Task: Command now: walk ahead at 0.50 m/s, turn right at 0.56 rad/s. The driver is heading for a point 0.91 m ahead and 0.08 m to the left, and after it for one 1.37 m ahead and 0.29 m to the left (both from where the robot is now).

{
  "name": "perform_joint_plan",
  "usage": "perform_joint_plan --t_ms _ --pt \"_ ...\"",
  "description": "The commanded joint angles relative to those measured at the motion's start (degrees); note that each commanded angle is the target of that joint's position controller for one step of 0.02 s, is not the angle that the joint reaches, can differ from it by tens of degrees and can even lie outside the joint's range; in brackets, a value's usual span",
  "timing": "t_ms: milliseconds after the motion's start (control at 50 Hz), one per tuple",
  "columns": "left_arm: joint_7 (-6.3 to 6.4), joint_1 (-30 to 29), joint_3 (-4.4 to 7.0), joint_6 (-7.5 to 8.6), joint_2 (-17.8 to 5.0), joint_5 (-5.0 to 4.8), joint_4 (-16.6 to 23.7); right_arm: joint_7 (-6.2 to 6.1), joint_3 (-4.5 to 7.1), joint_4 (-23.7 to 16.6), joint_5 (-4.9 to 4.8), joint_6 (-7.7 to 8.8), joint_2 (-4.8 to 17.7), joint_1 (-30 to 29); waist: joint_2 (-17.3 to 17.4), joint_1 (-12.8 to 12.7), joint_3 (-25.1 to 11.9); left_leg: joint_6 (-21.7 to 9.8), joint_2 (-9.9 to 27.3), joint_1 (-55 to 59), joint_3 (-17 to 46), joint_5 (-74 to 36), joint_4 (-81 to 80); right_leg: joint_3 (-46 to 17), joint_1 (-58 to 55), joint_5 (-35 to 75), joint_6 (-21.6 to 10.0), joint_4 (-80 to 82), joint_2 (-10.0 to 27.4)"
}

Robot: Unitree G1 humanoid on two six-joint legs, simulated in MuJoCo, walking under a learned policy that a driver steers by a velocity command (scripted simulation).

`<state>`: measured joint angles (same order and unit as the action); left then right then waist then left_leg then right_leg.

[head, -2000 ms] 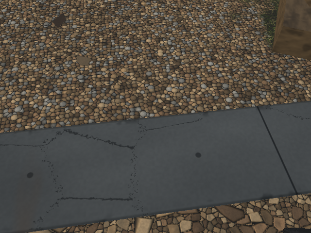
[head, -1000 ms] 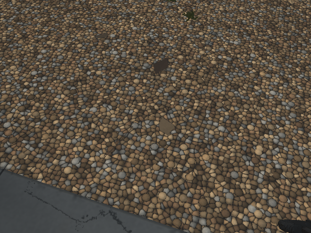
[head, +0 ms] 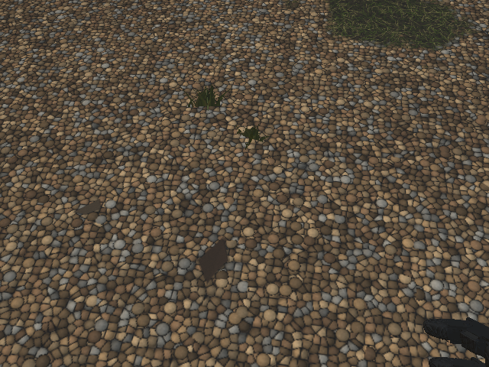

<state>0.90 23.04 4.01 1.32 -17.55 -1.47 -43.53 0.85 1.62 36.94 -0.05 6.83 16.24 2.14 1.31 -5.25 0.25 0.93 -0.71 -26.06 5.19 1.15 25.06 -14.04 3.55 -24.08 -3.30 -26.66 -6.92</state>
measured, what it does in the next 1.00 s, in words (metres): walks ahead: right foot, then left foot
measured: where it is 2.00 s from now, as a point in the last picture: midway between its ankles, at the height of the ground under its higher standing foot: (242, 223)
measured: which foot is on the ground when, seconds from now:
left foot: down 0.00-0.50, up 0.52-0.98, down 1.00-1.00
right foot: down 0.00-0.00, up 0.02-0.48, down 0.50-1.00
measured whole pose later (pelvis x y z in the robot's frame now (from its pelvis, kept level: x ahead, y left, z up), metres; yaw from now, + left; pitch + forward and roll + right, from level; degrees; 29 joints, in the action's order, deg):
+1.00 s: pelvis +0.51 +0.00 -0.01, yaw +13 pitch +1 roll -3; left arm 0.6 19.3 5.1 2.7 -17.5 -1.4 -49.1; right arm 3.1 3.0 38.0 -1.1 1.1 16.0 3.9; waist 1.2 -3.6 2.3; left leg -5.7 2.1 -29.5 -2.6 7.7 34.5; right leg 15.9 -4.9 -25.9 3.7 -23.2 4.0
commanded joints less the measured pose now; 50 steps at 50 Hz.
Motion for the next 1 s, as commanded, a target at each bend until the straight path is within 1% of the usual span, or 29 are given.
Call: perform_joint_plan --t_ms 20,40,60,80,100,120,140,180,240,320,360,400,440,460,480,500,520,540,560,580,600,640,700,820,880,920,960,980,1000 --pt "-0.13 -2.2 -0.15 0.78 -1.9 1.67 5.2 -1.15 4.89 -0.8 0.84 0.99 13.1 17.2 0.9 11.1 -15.7 -7.1 14.2 34.5 12.6 5.6 0.3 -1.9 14.9 10.7 -1.6 -23.3 5.6" --pt "-0.27 5.6 -0.88 1.31 -0.3 -0.41 7.0 -0.58 5.71 1.5 0.92 0.03 16.1 19.8 20.6 6.8 -19.5 -15.7 25.0 46.9 39.1 20.0 -5.3 3.8 34.5 -11.3 0.9 -39.0 0.7" --pt "-0.04 4.1 0.23 1.19 -6.5 -0.94 5.0 -0.37 4.51 0.1 -0.09 -0.16 10.1 17.3 11.5 8.3 -13.7 -14.1 23.9 42.5 39.1 30.3 -7.6 2.5 39.8 -8.0 1.7 -45.2 5.7" --pt "-0.11 -2.0 0.92 0.97 -8.6 -0.40 5.6 -0.50 3.72 0.1 -0.13 -0.37 7.2 15.5 5.9 9.8 -6.8 -11.8 20.9 35.7 29.6 27.2 -8.2 4.0 40.5 -2.3 2.1 -46.0 7.1" --pt "-0.05 -4.7 0.81 0.87 -7.5 0.19 6.0 -0.31 3.26 0.4 0.45 -0.54 6.6 13.6 2.0 8.9 -3.4 -11.0 18.2 29.4 23.0 19.2 -9.2 5.4 38.6 1.5 2.6 -44.8 8.6" --pt "-0.25 -6.5 0.83 1.07 -6.6 0.70 6.6 -0.18 2.94 1.1 0.66 -0.63 5.6 12.5 1.9 8.1 -0.6 -11.2 16.1 25.2 18.6 13.3 -10.5 5.4 38.0 3.9 2.8 -42.1 9.8" --pt "-0.63 -6.4 0.73 1.10 -5.4 0.39 6.8 -0.18 2.66 1.6 1.04 -0.49 5.2 12.0 3.6 6.9 0.0 -11.1 14.6 22.1 15.0 9.8 -11.8 5.8 35.6 5.1 2.8 -40.4 10.8" --pt "-0.99 -6.1 0.27 0.97 -3.4 0.16 6.8 0.05 2.67 2.8 0.52 -0.08 4.8 12.2 4.8 6.0 0.0 -12.3 13.4 20.0 10.9 5.6 -13.8 7.3 34.1 5.7 3.1 -36.7 11.2" --pt "-1.28 -10.5 -0.60 1.21 -1.8 1.05 8.3 0.02 3.39 4.5 -0.17 0.03 7.4 12.8 3.2 6.3 1.1 -14.0 14.1 19.8 7.2 0.0 -16.2 8.7 35.9 10.4 3.8 -27.5 12.3" --pt "-2.18 -18.2 -1.57 2.55 -0.6 1.19 9.9 -0.16 3.53 6.7 -1.13 -0.96 9.2 15.1 2.3 8.7 2.0 -12.7 11.6 18.5 1.7 -4.2 -16.3 12.1 30.9 21.4 4.1 -12.9 11.6" --pt "-2.54 -21.7 -1.51 3.11 -1.1 0.84 10.9 -0.19 3.65 8.1 -1.50 -1.58 10.1 18.1 2.5 9.8 2.3 -12.3 11.9 18.9 2.1 -4.5 -15.3 13.0 28.0 23.5 4.3 -8.5 10.0" --pt "-2.92 -23.4 -1.13 3.60 -2.2 0.52 11.8 -0.34 3.81 9.1 -1.81 -2.20 10.8 19.6 3.2 9.5 2.5 -11.6 13.4 20.9 3.9 -4.3 -13.5 12.5 26.4 22.6 3.6 -5.3 9.2" --pt "-3.03 -21.5 -0.40 4.04 -3.8 0.47 11.4 -0.70 4.06 9.7 -1.90 -2.86 11.5 19.5 4.0 7.2 1.7 -10.3 14.3 22.2 5.4 -5.5 -10.5 12.4 21.6 20.6 2.3 -2.1 8.5" --pt "-2.80 -17.5 0.33 4.16 -5.0 0.64 10.3 -0.87 3.96 9.7 -1.92 -3.06 11.5 18.7 3.8 4.4 -0.3 -9.0 13.1 21.2 4.3 -10.2 -6.2 13.2 14.8 20.8 1.2 0.2 7.7" --pt "-2.21 -10.6 1.65 4.12 -7.5 1.10 8.3 -0.90 3.37 9.6 -1.53 -2.99 9.9 18.9 3.0 1.1 -5.1 -7.3 10.0 18.1 2.2 -13.0 2.3 13.1 3.4 20.9 -0.4 0.4 8.2" --pt "-1.41 -0.6 2.89 3.90 -11.7 2.23 7.2 -0.85 1.86 7.7 -0.10 -2.71 6.1 18.3 -2.9 -3.0 -14.0 -4.7 6.1 7.8 -0.5 0.2 19.4 2.6 -12.8 21.7 -4.1 -1.6 19.2" --pt "-1.42 1.7 3.49 3.06 -15.1 2.57 6.2 -0.92 0.22 6.9 -0.82 -1.92 0.4 25.9 -18.3 0.1 -21.5 -1.6 -0.9 -10.8 -3.1 31.2 37.6 -20.2 -27.0 10.8 -11.9 3.8 31.9" --pt "-1.52 1.6 2.27 2.89 -9.7 2.09 6.2 -0.93 1.76 7.9 -2.10 -1.67 6.5 23.7 -13.0 -1.6 -18.3 -1.5 1.4 -16.3 2.2 32.0 45.2 -23.9 -23.1 1.5 -11.6 7.8 30.4" --pt "-1.49 -1.6 1.42 3.03 -7.3 1.50 5.9 -0.88 2.70 6.6 -2.74 -1.71 9.0 19.2 -10.6 -1.1 -10.2 -1.8 3.5 -19.3 1.6 27.0 46.7 -15.5 -16.7 1.7 -9.6 9.1 28.6" --pt "-1.62 -5.2 0.86 3.23 -5.6 1.54 5.9 -1.11 2.72 6.3 -2.27 -1.98 8.3 17.0 -8.3 0.6 -6.5 -1.6 5.5 -17.8 0.5 22.5 45.4 -9.5 -10.2 6.1 -8.5 10.7 26.1" --pt "-1.84 -8.0 0.43 3.47 -3.8 1.73 5.6 -1.17 2.90 6.2 -1.62 -2.43 7.7 15.8 -8.1 2.2 -3.3 -1.3 6.8 -16.1 0.4 19.5 43.3 -4.7 -4.8 10.5 -8.0 12.6 24.2" --pt "-1.95 -10.8 0.43 4.33 -2.6 2.22 4.8 -1.05 2.80 6.5 -1.75 -3.85 5.2 17.1 -8.6 4.8 -1.2 -0.8 8.3 -11.0 0.6 16.1 41.1 2.1 2.1 16.5 -7.6 16.3 22.5" --pt "-1.55 -11.3 1.25 5.28 -4.0 2.15 3.1 -0.98 2.58 4.9 -1.38 -5.13 3.4 14.5 -6.0 5.8 1.1 0.1 8.9 -12.5 0.9 11.7 36.9 8.6 4.2 23.6 -8.3 19.1 23.1" --pt "-0.53 -9.0 2.42 4.60 -7.4 1.72 0.3 1.10 1.71 1.5 -1.15 -4.81 2.1 4.8 -3.8 2.9 3.7 -0.9 7.7 -10.7 -3.1 -2.5 18.7 19.9 2.0 26.6 -6.5 20.2 21.9" --pt "-0.43 -6.8 3.01 3.71 -8.9 0.77 -1.2 1.93 1.77 -0.8 -1.21 -5.01 2.8 0.2 -3.5 1.7 5.2 -2.6 7.2 -11.4 -4.7 -0.9 13.7 22.1 -3.0 26.9 -5.3 18.9 23.4" --pt "-0.41 -6.1 3.41 2.87 -9.9 0.14 -2.0 2.37 2.14 -2.1 -1.09 -5.17 3.7 -1.1 -3.9 2.1 5.1 -4.3 5.9 -10.7 -6.6 3.7 11.9 23.5 -6.7 33.2 -4.3 15.6 24.3" --pt "-0.15 -6.8 3.87 2.01 -11.7 -0.32 -2.0 2.46 3.30 -2.2 -0.91 -5.49 5.7 2.4 -5.6 5.0 1.5 -6.6 1.9 -3.3 -10.2 9.6 11.7 25.5 -8.4 52.2 -2.9 6.4 23.8" --pt "0.00 -7.7 3.82 1.44 -11.8 -0.60 -1.8 2.26 4.63 -0.6 -1.07 -5.62 7.7 9.5 -5.1 9.3 -2.5 -8.3 -1.0 6.3 -12.0 8.9 9.3 27.3 -6.5 58.4 -1.6 -3.9 22.3" --pt "0.27 -6.8 3.09 1.37 -10.2 -0.08 -1.4 1.42 6.82 2.4 -1.33 -6.00 11.6 19.5 -2.9 13.7 -7.8 -10.5 -2.6 22.3 -10.0 7.0 7.5 28.3 1.9 53.3 0.7 -18.0 19.8"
